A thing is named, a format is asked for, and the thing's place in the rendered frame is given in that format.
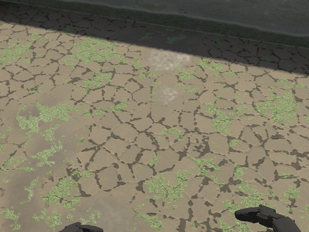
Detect left robot hand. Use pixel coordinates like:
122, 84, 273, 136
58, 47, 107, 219
59, 221, 103, 232

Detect right robot hand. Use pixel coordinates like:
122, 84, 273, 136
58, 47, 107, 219
235, 204, 301, 232

